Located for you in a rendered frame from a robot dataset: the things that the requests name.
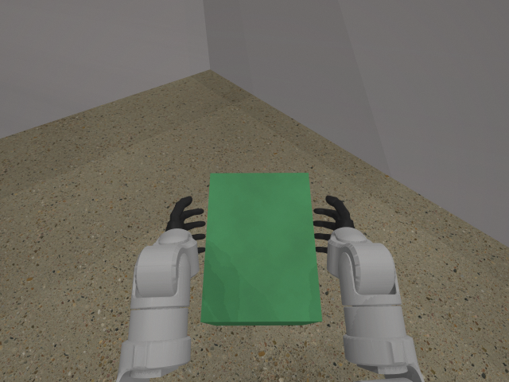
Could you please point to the left robot hand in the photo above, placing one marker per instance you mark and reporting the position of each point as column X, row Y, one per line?
column 178, row 216

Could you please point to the robot right forearm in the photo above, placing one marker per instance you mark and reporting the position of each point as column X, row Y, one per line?
column 375, row 336

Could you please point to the carton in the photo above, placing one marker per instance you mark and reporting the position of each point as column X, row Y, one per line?
column 260, row 264

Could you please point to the right robot hand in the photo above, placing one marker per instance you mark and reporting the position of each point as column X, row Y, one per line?
column 341, row 215

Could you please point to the robot left forearm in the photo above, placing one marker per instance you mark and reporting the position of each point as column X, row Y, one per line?
column 157, row 340

